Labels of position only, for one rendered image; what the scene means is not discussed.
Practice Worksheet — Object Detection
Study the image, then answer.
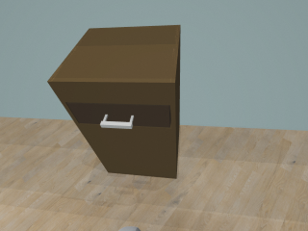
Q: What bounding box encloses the drawer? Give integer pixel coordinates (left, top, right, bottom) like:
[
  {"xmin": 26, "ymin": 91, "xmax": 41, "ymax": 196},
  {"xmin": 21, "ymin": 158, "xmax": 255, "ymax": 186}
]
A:
[{"xmin": 67, "ymin": 102, "xmax": 171, "ymax": 128}]

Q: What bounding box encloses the handle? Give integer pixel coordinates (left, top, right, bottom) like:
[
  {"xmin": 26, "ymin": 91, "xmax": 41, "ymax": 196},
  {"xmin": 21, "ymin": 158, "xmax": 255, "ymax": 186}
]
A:
[{"xmin": 100, "ymin": 115, "xmax": 134, "ymax": 129}]

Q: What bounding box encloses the cabinet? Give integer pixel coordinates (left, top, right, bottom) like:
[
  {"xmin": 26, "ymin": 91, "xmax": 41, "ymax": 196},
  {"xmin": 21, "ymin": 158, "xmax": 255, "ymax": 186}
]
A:
[{"xmin": 47, "ymin": 25, "xmax": 181, "ymax": 179}]

